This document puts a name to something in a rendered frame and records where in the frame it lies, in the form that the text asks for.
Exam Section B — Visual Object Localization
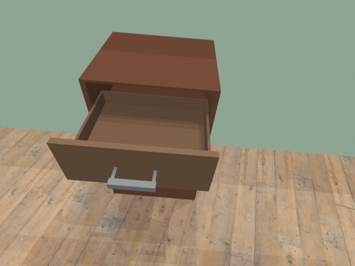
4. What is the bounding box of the handle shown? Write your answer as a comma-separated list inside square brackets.
[106, 167, 157, 192]

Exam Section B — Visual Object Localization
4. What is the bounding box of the cabinet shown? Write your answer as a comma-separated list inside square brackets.
[78, 32, 221, 200]

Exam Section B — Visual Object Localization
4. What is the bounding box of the drawer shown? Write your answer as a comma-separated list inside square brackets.
[47, 90, 220, 191]

